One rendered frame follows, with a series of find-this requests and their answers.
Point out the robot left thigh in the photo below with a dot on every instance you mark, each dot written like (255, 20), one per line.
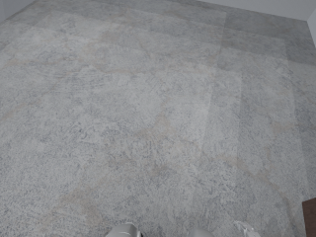
(125, 230)

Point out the robot right thigh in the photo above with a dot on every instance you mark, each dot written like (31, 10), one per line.
(199, 232)

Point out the robot right hand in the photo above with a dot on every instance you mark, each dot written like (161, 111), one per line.
(245, 229)

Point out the cupboard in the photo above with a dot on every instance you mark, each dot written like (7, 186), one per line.
(309, 214)

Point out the robot thigh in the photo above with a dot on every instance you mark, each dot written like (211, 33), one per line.
(199, 232)
(125, 230)

